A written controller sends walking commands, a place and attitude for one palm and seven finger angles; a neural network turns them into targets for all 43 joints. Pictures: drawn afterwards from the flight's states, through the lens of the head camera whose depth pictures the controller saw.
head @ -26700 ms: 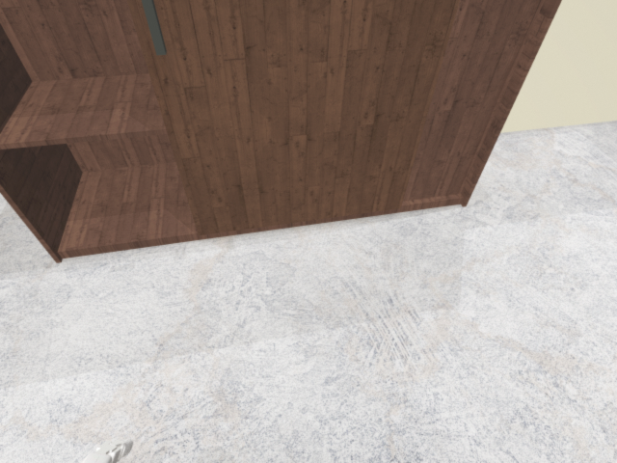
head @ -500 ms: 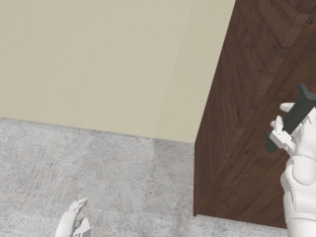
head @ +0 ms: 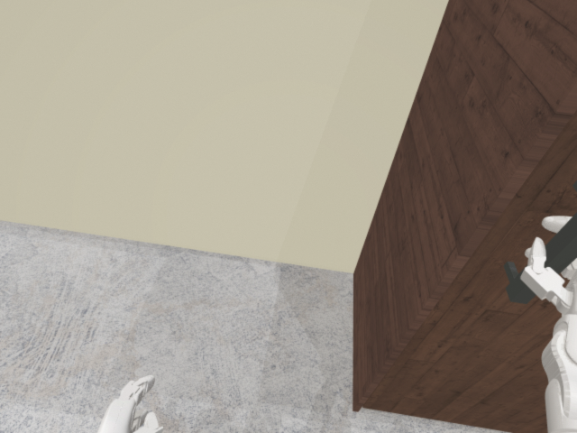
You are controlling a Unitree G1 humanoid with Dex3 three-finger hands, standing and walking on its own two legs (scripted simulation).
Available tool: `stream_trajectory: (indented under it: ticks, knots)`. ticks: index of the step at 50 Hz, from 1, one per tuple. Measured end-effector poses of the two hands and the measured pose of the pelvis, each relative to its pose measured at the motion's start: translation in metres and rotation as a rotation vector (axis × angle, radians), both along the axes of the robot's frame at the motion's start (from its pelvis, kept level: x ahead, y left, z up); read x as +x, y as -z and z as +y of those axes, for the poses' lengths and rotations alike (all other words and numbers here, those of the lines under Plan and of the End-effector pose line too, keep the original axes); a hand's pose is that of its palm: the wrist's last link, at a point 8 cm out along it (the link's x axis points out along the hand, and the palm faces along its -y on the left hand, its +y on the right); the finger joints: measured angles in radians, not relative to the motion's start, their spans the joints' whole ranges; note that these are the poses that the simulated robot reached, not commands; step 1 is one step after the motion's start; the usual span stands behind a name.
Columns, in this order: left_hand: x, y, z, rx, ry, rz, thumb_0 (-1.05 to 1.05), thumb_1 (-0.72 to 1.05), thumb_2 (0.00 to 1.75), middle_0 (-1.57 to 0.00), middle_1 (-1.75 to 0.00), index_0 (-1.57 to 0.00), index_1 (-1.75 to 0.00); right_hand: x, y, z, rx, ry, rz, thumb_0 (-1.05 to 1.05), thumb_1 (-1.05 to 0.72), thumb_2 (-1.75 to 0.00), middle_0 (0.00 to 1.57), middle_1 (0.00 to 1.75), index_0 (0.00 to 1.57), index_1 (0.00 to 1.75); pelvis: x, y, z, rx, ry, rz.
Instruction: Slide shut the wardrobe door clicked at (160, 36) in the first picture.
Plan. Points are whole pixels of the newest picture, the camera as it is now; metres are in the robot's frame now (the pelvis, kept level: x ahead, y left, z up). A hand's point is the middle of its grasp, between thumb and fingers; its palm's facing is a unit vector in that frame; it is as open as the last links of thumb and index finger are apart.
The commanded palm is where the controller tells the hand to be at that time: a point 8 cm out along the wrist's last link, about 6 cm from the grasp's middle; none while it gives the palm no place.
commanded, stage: stop walking and hold the door there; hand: right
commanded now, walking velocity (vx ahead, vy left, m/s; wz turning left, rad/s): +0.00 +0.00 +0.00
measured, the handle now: (548, 245) +0.34 -0.33 +0.14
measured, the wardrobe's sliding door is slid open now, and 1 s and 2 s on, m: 0.00 0.00 0.00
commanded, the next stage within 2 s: loosen the grip on the handle in 0.28 s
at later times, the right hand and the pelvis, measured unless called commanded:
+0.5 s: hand (549, 260) +0.31 -0.31 +0.14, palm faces +0.51 +0.84 -0.20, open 7.0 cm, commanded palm +0.25 -0.32 +0.14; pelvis -0.02 +0.02 -0.01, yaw -2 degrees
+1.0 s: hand (539, 269) +0.31 -0.30 +0.13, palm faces +0.54 +0.81 -0.23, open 14.3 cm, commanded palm +0.25 -0.33 +0.14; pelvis -0.03 +0.01 -0.02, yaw -2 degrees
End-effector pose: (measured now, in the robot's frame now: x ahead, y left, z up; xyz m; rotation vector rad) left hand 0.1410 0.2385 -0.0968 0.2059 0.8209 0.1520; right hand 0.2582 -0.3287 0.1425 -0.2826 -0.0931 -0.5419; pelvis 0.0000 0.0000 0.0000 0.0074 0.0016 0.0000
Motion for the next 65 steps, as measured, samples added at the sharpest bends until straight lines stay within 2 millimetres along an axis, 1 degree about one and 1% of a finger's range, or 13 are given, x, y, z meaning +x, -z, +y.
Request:
stream_trajectory:
  ticks: [10, 19, 22, 24, 27, 32, 38, 42, 45, 49, 54, 59, 65]
  knots:
    - [0.01, -0.004, 0.017, 0.016, -0.019, -0.02, 0.02, 0.9, 0.9, -0.2, -0.3, -0.2, -0.3, 0.0, 0.0, 0.001, -0.004, 0.023, 0.006, -0.15, -0.64, -0.83, 0.45, 1.4, 0.29, 1.4, 0.006, 0.0, 0.008, -0.001, 0.001, 0.0]
    - [0.009, -0.006, 0.021, 0.02, -0.029, -0.02, 0.02, 0.9, 0.9, -0.2, -0.3, -0.2, -0.3, 0.0, 0.0, 0.001, -0.008, 0.019, 0.007, -0.16, -0.64, -0.82, 0.45, 1.4, 0.3, 1.4, 0.006, 0.0, 0.009, 0.001, 0.0, -0.004]
    - [0.003, -0.007, 0.02, 0.057, 0.064, -0.007, 0.02, 0.9, 0.9, -0.2, -0.3, -0.2, -0.3, 0.009, -0.011, -0.014, -0.077, -0.008, 0.032, -0.18, -0.51, -0.79, 0.46, 1.4, 0.33, 1.4, -0.008, 0.004, 0.015, 0.001, 0.02, 0.005]
    - [-0.002, -0.007, 0.021, 0.049, 0.095, -0.007, 0.02, 0.9, 0.9, -0.2, -0.3, -0.2, -0.3, 0.011, -0.01, -0.017, 0.014, -0.016, 0.013, -0.16, -0.43, -0.76, 0.45, 1.4, 0.38, 1.42, -0.017, 0.005, 0.018, -0.009, 0.039, 0.021]
    - [-0.007, -0.006, 0.023, 0.038, 0.118, -0.035, 0.02, 0.9, 0.9, -0.2, -0.3, -0.2, -0.3, -0.001, -0.006, -0.011, 0.064, -0.003, -0.002, -0.11, -0.36, -0.71, 0.45, 1.4, 0.42, 1.42, -0.028, 0.009, 0.019, -0.008, 0.041, 0.025]
    - [-0.02, -0.003, 0.025, 0.038, 0.105, -0.052, 0.02, 0.9, 0.9, -0.2, -0.3, -0.2, -0.3, -0.004, -0.005, -0.004, 0.041, 0.054, 0.013, -0.05, -0.1, -0.55, 0.45, 1.4, 0.35, 1.36, -0.042, 0.014, 0.021, -0.001, 0.054, 0.025]
    - [-0.042, 0.004, 0.024, 0.048, 0.072, -0.024, 0.02, 0.9, 0.9, -0.2, -0.3, -0.2, -0.3, -0.002, -0.004, -0.001, 0.008, 0.054, 0.02, -0.01, 0.28, -0.34, 0.42, 1.36, 0.32, 1.32, -0.047, 0.017, 0.022, 0.008, 0.059, 0.014]
    - [-0.053, 0.011, 0.022, 0.047, 0.05, 0.016, 0.02, 0.9, 0.9, -0.2, -0.3, -0.2, -0.3, 0.001, -0.003, -0.001, 0.001, 0.035, 0.009, -0.01, 0.42, -0.27, 0.38, 1.31, 0.32, 1.29, -0.044, 0.018, 0.019, 0.017, 0.05, 0.015]
    - [-0.055, 0.015, 0.018, 0.042, 0.036, 0.039, 0.02, 0.9, 0.9, -0.2, -0.3, -0.2, -0.3, 0.001, -0.001, -0.003, 0.005, 0.03, -0.007, -0.01, 0.48, -0.24, 0.35, 1.27, 0.31, 1.25, -0.038, 0.017, 0.015, 0.018, 0.043, 0.017]
    - [-0.048, 0.016, 0.01, 0.043, 0.042, 0.051, 0.02, 0.9, 0.9, -0.2, -0.3, -0.2, -0.3, 0.002, 0.003, -0.007, 0.014, 0.03, 0.001, -0.01, 0.52, -0.22, 0.31, 1.23, 0.29, 1.21, -0.028, 0.016, 0.009, 0.015, 0.037, 0.023]
    - [-0.025, 0.011, 0.0, 0.044, 0.066, 0.016, 0.02, 0.9, 0.9, -0.2, -0.3, -0.2, -0.3, -0.002, 0.005, -0.01, 0.026, 0.029, -0.002, -0.01, 0.54, -0.21, 0.3, 1.2, 0.27, 1.17, -0.018, 0.015, 0.002, 0.011, 0.032, 0.03]
    - [0.002, 0.002, -0.01, 0.057, 0.091, -0.031, 0.02, 0.9, 0.9, -0.2, -0.3, -0.2, -0.3, -0.007, 0.01, -0.023, 0.039, 0.061, 0.022, -0.01, 0.55, -0.2, 0.28, 1.18, 0.26, 1.16, -0.014, 0.015, -0.004, 0.013, 0.041, 0.033]
    - [0.023, -0.007, -0.022, 0.071, 0.118, -0.076, 0.02, 0.9, 0.9, -0.2, -0.3, -0.2, -0.3, -0.01, 0.003, -0.035, 0.025, 0.067, 0.003, -0.01, 0.55, -0.2, 0.26, 1.16, 0.26, 1.15, -0.013, 0.015, -0.009, 0.017, 0.057, 0.03]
